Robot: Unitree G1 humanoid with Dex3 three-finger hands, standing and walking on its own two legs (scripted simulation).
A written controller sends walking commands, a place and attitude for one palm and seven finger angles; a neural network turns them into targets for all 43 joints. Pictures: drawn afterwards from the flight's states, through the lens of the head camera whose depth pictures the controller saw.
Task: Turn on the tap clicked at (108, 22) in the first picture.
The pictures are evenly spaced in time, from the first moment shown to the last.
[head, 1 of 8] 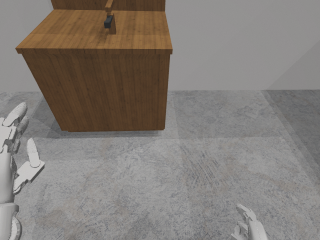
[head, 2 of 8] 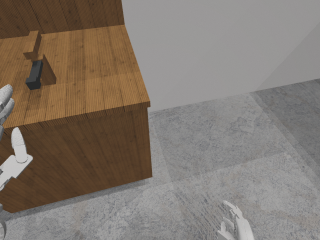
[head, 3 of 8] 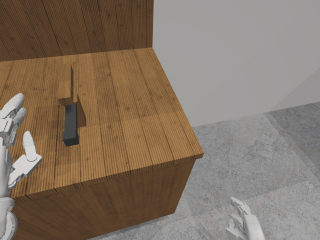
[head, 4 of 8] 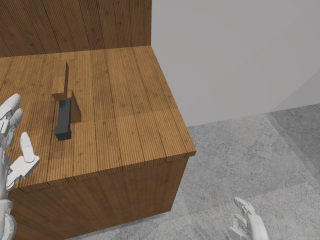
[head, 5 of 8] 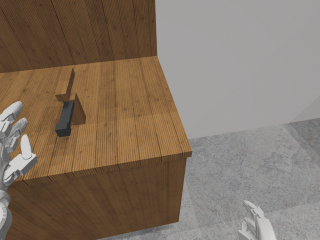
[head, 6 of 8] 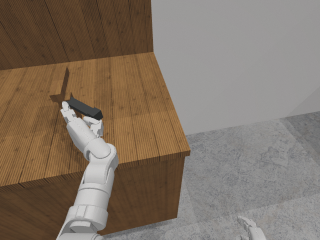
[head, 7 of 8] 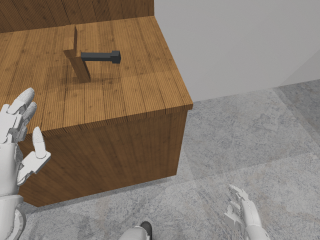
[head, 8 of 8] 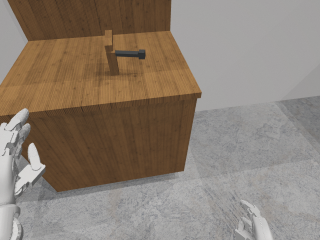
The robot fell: no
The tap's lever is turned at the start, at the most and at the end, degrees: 0 75 75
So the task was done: yes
